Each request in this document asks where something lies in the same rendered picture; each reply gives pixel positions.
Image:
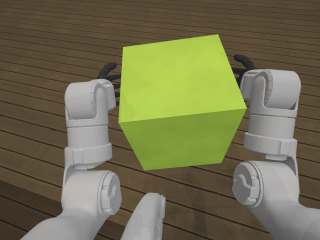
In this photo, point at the robot left hand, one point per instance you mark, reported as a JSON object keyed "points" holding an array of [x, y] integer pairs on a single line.
{"points": [[103, 75]]}

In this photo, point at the robot left forearm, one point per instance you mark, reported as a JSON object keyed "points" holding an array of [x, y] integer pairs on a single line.
{"points": [[86, 111]]}

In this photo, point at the carton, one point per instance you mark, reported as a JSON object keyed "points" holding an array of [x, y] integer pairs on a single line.
{"points": [[180, 104]]}

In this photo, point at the left robot upper arm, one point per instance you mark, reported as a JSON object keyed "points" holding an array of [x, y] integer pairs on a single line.
{"points": [[89, 198]]}

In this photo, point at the robot right hand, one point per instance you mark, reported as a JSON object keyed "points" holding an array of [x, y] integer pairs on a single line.
{"points": [[247, 63]]}

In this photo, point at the right robot upper arm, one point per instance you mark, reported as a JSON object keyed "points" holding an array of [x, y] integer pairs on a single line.
{"points": [[270, 190]]}

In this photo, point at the robot right forearm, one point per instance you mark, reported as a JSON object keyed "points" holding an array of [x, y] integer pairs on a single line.
{"points": [[273, 96]]}

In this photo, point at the robot left thigh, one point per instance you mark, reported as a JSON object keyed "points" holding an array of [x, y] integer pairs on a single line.
{"points": [[143, 222]]}

